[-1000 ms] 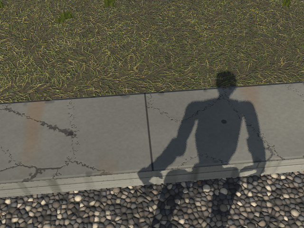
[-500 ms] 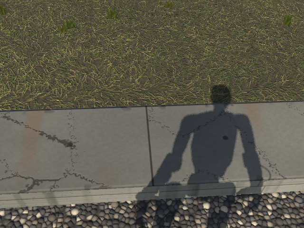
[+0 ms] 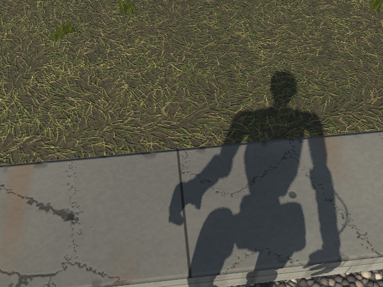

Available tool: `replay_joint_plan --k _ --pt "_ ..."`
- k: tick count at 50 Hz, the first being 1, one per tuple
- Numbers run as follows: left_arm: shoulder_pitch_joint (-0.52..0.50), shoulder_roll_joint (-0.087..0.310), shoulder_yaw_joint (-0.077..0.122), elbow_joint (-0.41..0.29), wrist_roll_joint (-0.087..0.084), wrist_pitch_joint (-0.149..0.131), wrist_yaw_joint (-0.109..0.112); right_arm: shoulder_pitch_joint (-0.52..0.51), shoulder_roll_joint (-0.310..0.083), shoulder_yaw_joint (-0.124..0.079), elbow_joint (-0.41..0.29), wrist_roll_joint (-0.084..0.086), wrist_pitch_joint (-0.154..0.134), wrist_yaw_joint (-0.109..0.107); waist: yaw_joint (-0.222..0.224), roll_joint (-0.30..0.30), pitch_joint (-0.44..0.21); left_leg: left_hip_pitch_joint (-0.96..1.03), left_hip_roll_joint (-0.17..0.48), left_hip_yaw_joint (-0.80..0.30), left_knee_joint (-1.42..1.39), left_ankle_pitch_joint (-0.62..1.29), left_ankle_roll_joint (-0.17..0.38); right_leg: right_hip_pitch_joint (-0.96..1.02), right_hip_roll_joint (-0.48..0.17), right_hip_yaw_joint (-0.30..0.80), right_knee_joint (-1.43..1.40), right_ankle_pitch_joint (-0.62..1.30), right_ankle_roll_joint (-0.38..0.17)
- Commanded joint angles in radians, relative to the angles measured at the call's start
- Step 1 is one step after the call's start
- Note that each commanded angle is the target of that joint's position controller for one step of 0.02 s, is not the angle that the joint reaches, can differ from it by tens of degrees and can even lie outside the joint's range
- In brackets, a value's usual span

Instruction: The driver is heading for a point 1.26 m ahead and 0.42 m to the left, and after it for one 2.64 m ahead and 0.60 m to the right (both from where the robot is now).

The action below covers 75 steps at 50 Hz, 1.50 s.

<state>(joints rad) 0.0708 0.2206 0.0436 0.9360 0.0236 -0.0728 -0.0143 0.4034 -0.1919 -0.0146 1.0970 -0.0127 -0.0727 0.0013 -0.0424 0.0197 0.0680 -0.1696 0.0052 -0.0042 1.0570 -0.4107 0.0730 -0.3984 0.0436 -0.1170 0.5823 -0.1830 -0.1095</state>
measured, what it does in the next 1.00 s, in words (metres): climbs, turning left: left foot 0.12 m higher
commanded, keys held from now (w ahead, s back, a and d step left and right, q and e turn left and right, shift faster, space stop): w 0.20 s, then w+q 0.80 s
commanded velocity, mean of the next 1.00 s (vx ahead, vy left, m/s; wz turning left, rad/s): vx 0.49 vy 0.00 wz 0.34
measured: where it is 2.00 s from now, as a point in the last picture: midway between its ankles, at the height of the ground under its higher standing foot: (90, 121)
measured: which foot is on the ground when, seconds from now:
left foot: up 0.00-0.58, down 0.60-1.00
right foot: down 0.00-0.62, up 0.64-1.00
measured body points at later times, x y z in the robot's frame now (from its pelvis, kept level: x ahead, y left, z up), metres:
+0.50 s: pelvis +0.29 +0.03 -0.01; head +0.32 +0.04 +0.44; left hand +0.12 +0.23 -0.14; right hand +0.51 -0.16 -0.11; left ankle +0.37 +0.14 -0.51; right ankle +0.08 -0.06 -0.72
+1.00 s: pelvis +0.62 +0.13 +0.14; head +0.64 +0.17 +0.59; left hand +0.82 +0.41 +0.10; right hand +0.75 -0.09 +0.02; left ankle +0.55 +0.14 -0.60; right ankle +0.88 +0.05 -0.53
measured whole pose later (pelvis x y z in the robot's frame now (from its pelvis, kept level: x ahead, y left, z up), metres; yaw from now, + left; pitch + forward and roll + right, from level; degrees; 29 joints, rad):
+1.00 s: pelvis +0.62 +0.13 +0.14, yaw +24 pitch +5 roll -2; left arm -0.08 0.20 -0.03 0.58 0.01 -0.11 0.00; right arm 0.36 -0.19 -0.02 0.84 0.03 -0.07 -0.01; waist -0.07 -0.04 -0.03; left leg -0.16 -0.18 -0.16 0.37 -0.26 0.15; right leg -0.82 -0.04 0.05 0.78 0.04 -0.02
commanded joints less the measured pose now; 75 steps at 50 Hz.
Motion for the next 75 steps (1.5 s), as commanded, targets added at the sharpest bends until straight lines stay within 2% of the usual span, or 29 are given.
replay_joint_plan --k 1,3,7,14,18,20,23,25,26,27,28,30,31,32,33,36,37,38,41,45,50,56,58,59,60,61,63,68,75 --pt "0.126 0.095 0.024 0.015 -0.016 -0.009 0.000 -0.021 -0.083 -0.021 -0.073 -0.009 -0.014 0.008 0.043 -0.050 -0.017 -0.391 0.080 -0.045 0.173 0.133 0.027 0.273 -0.316 0.477 -0.434 -0.194 -0.122" --pt "0.157 0.051 0.007 0.047 -0.011 -0.027 0.007 0.003 -0.058 -0.019 -0.066 -0.027 0.006 0.015 0.003 -0.060 -0.022 -0.304 0.099 -0.040 0.107 0.153 0.007 0.202 -0.262 0.341 -0.442 0.024 -0.096" --pt "0.248 0.090 0.008 0.081 -0.011 -0.046 0.011 -0.098 -0.057 -0.025 -0.107 -0.034 0.032 0.022 0.002 -0.056 -0.011 -0.382 0.106 0.006 0.025 0.212 -0.024 0.221 -0.232 0.238 -0.464 0.180 -0.104" --pt "0.406 0.071 -0.005 0.122 0.001 -0.038 0.027 -0.329 -0.042 -0.013 -0.187 -0.015 0.038 0.024 0.069 -0.065 0.019 -0.500 0.084 0.056 -0.187 0.323 -0.048 0.362 -0.235 0.138 -0.461 0.272 -0.090" --pt "0.611 0.087 0.001 0.185 0.027 -0.029 0.050 -0.408 -0.035 -0.028 -0.238 -0.030 0.040 -0.004 0.125 -0.082 0.031 -1.040 0.055 -0.007 0.339 0.024 0.012 0.808 -0.374 0.230 -0.342 0.494 -0.164" --pt "0.615 0.100 0.010 0.185 0.050 -0.029 0.052 -0.477 -0.034 -0.035 -0.290 -0.007 0.040 -0.024 0.121 -0.073 0.082 -1.353 0.038 -0.096 0.788 -0.190 0.043 0.899 -0.444 0.251 -0.347 0.358 -0.185" --pt "0.567 0.038 -0.013 0.180 0.062 -0.041 0.040 -0.648 0.005 -0.002 -0.408 0.002 0.029 -0.033 0.105 0.013 0.191 -1.488 0.038 -0.031 0.826 -0.328 0.081 0.766 -0.370 0.121 -0.393 0.245 -0.079" --pt "0.570 0.007 -0.036 0.208 0.035 -0.035 0.049 -0.805 0.076 0.055 -0.543 -0.011 0.020 -0.015 0.103 -0.024 0.223 -1.356 0.067 0.109 0.639 -0.387 0.084 0.567 -0.297 0.002 -0.507 0.334 -0.020" --pt "0.546 0.004 -0.042 0.203 0.022 -0.029 0.060 -0.767 0.088 0.071 -0.560 -0.013 0.016 0.001 0.079 -0.005 0.182 -1.129 0.058 0.187 0.488 -0.294 0.076 0.448 -0.255 -0.052 -0.547 0.420 -0.021" --pt "0.450 0.036 -0.047 0.159 -0.024 -0.024 0.066 -0.604 0.100 0.090 -0.524 0.004 0.023 0.030 -0.001 0.064 0.070 -0.594 0.017 0.261 0.190 -0.022 0.093 0.187 -0.228 -0.118 -0.547 0.781 -0.037" --pt "0.449 0.133 -0.033 0.116 -0.051 -0.036 0.063 -0.440 0.047 0.064 -0.461 0.004 0.031 0.041 -0.038 0.025 -0.094 -0.239 -0.073 0.308 0.172 0.127 0.090 0.125 -0.275 -0.074 -0.396 1.271 -0.078" --pt "0.364 0.344 0.037 0.065 -0.077 -0.054 0.027 0.017 -0.098 -0.010 -0.351 -0.003 0.064 0.028 -0.264 -0.204 -0.423 0.146 -0.155 0.180 -0.059 0.189 0.133 0.273 -0.286 -0.052 0.160 1.679 -0.027" --pt "0.412 0.240 0.021 0.034 -0.063 -0.064 0.001 -0.039 -0.232 -0.053 -0.343 -0.003 0.066 0.026 -0.187 -0.123 -0.463 0.278 0.016 -0.301 -0.269 0.155 0.254 0.081 -0.139 -0.023 0.645 0.685 0.057" --pt "0.417 0.170 0.015 -0.031 -0.056 -0.073 -0.033 -0.013 -0.351 -0.089 -0.321 -0.001 0.079 0.007 -0.125 0.177 -0.625 0.407 0.295 -0.940 -0.556 0.575 0.387 -0.132 0.091 0.097 1.140 -0.122 0.113" --pt "0.408 0.148 0.016 -0.064 -0.018 -0.077 -0.042 -0.077 -0.323 -0.101 -0.318 0.007 0.081 0.002 -0.049 0.024 -0.620 0.358 0.252 -0.975 -0.615 0.402 0.318 -0.176 0.014 0.245 1.189 0.000 0.077" --pt "0.245 0.011 -0.016 -0.147 0.019 -0.021 0.007 -0.185 -0.117 -0.062 -0.239 -0.007 0.044 -0.008 0.059 -0.143 -0.126 -0.166 0.136 -0.638 -0.585 0.214 0.200 -0.297 -0.082 0.211 1.111 -0.022 0.063" --pt "0.157 0.053 -0.012 -0.197 -0.033 -0.041 0.006 -0.234 -0.042 -0.021 -0.295 -0.019 -0.012 0.033 0.061 -0.137 -0.203 -0.202 0.110 -0.613 -0.661 0.210 0.162 -0.256 -0.064 0.267 1.267 -0.131 0.029" --pt "0.179 0.047 -0.021 -0.232 -0.030 -0.042 0.003 -0.232 -0.035 -0.017 -0.272 -0.007 -0.037 0.049 0.097 -0.053 -0.200 -0.200 0.108 -0.584 -0.684 0.268 0.166 -0.331 -0.082 0.264 1.327 -0.129 0.009" --pt "0.122 0.024 -0.053 -0.304 -0.010 -0.037 0.010 -0.244 -0.074 -0.023 -0.264 0.037 -0.044 0.046 0.164 -0.091 -0.077 -0.335 0.002 -0.297 -0.714 0.362 0.126 -0.416 -0.138 0.211 1.010 -0.028 -0.009" --pt "-0.102 0.044 -0.051 -0.390 0.033 -0.046 0.026 -0.099 -0.119 -0.034 -0.284 0.048 -0.030 0.011 0.046 -0.022 -0.120 -0.248 -0.055 -0.228 -0.758 0.706 0.067 -0.331 -0.096 0.073 0.516 0.192 0.070" --pt "-0.307 0.052 -0.046 -0.453 -0.033 -0.044 0.004 0.062 -0.156 -0.049 -0.288 0.047 0.006 -0.037 -0.052 0.092 -0.118 0.121 0.012 -0.347 -0.773 0.641 0.025 -0.361 -0.003 0.110 -0.006 0.258 0.110" --pt "-0.186 0.141 0.011 -0.409 -0.031 -0.077 -0.014 0.002 -0.179 -0.076 -0.329 0.034 0.044 -0.051 0.019 0.122 -0.165 0.211 0.036 -0.419 -0.543 0.896 0.017 -0.032 0.044 0.153 -0.187 0.187 0.040" --pt "0.157 0.196 0.038 -0.345 -0.010 -0.080 0.009 -0.141 -0.164 -0.064 -0.414 0.014 0.034 -0.025 0.187 0.073 -0.390 -0.021 -0.005 -0.373 -0.181 0.778 0.014 0.492 -0.153 0.288 -0.118 0.236 -0.061" --pt "0.233 0.217 0.043 -0.329 0.005 -0.068 0.026 0.021 -0.072 -0.042 -0.420 0.009 0.026 -0.011 0.107 -0.192 -0.496 -0.402 -0.156 -0.265 0.114 -0.018 -0.049 0.887 -0.409 0.656 -0.106 0.226 -0.217" --pt "0.224 0.180 0.045 -0.333 -0.015 -0.058 0.031 0.121 -0.148 -0.038 -0.410 0.038 0.021 -0.008 0.093 -0.324 -0.529 -0.529 -0.090 -0.233 0.307 -0.164 -0.045 0.855 -0.505 0.930 -0.195 -0.114 -0.273" --pt "0.168 0.100 0.030 -0.349 -0.020 -0.049 0.041 0.037 -0.211 -0.056 -0.403 0.044 0.026 -0.006 0.113 -0.184 -0.351 -0.581 -0.042 -0.214 0.374 -0.050 -0.057 0.690 -0.437 0.833 -0.265 -0.282 -0.220" --pt "0.115 0.105 0.020 -0.326 -0.016 -0.042 0.031 -0.116 -0.194 -0.057 -0.446 0.019 0.015 -0.003 0.075 -0.005 -0.120 -0.561 -0.003 -0.152 0.336 0.065 -0.063 0.369 -0.326 0.602 -0.338 -0.136 -0.139" --pt "0.152 0.103 0.023 -0.239 -0.025 -0.064 -0.002 -0.098 -0.117 -0.041 -0.454 0.025 0.010 -0.008 0.008 -0.064 -0.089 -0.535 0.089 -0.105 0.177 0.132 -0.057 0.207 -0.224 0.384 -0.417 0.089 -0.150" --pt "0.282 0.180 0.032 -0.173 -0.039 -0.041 0.000 -0.363 -0.101 -0.023 -0.526 0.018 -0.013 -0.004 0.111 -0.067 -0.057 -0.507 0.102 -0.035 -0.291 0.439 -0.074 0.241 -0.201 0.252 -0.431 0.226 -0.103"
